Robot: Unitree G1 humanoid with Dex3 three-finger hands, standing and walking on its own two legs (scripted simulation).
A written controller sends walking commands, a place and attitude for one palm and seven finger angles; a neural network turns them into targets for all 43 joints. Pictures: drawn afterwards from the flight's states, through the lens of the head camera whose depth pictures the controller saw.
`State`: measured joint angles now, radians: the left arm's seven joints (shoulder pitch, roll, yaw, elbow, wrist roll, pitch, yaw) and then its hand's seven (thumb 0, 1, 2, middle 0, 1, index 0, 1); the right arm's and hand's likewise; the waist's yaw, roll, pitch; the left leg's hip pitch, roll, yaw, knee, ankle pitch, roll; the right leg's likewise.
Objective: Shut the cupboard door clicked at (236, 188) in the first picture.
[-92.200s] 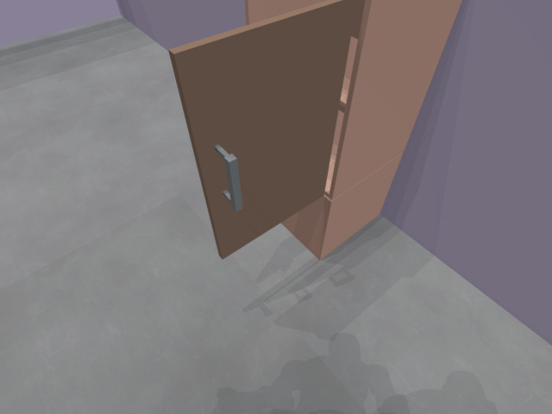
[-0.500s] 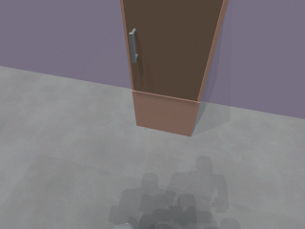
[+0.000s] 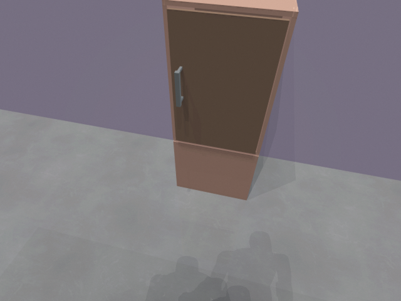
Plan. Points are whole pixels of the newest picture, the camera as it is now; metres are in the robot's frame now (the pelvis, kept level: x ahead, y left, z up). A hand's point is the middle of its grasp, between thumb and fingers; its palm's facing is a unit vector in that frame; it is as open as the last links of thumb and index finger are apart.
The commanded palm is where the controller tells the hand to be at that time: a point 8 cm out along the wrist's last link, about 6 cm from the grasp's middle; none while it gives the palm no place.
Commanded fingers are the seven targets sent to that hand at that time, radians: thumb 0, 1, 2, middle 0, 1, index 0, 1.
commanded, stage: let the arm hang, fingers relaxed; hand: left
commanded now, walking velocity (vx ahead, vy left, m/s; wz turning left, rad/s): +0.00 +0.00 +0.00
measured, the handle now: (179, 87) +0.89 +0.14 -0.03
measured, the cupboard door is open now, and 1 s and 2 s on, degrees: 0 0 0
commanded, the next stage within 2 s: look to check the result in 0.28 s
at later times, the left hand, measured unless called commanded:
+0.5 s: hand out of the picture -0.05 +0.17 -0.18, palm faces +0.02 -0.98 -0.18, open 7.4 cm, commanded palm none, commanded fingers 0.00 0.90 0.90 -0.20 -0.30 -0.20 -0.30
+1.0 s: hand out of the picture +0.02 +0.20 -0.17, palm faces -0.01 -0.97 -0.24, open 7.4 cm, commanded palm none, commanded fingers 0.00 0.90 0.90 -0.20 -0.30 -0.20 -0.30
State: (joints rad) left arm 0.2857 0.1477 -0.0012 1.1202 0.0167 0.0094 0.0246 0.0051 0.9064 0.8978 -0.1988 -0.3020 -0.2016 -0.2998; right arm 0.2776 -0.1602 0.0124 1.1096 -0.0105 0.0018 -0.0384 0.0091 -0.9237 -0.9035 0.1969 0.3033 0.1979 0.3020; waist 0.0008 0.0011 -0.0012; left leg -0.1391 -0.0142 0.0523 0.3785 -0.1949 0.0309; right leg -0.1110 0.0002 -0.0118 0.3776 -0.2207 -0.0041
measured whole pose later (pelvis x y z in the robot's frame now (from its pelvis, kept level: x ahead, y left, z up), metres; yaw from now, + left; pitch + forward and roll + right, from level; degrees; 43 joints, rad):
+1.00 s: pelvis +0.00 +0.00 +0.00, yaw -1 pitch -2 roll +0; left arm 0.23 0.21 0.01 1.13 0.02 -0.01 0.02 0.00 0.90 0.90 -0.20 -0.30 -0.20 -0.30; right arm 0.22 -0.22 -0.01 1.11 -0.01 -0.01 -0.03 0.01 -0.91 -0.90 0.20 0.30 0.20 0.30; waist -0.01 0.00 0.04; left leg -0.15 -0.01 0.06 0.36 -0.18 0.03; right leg -0.13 0.01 0.00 0.36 -0.20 -0.01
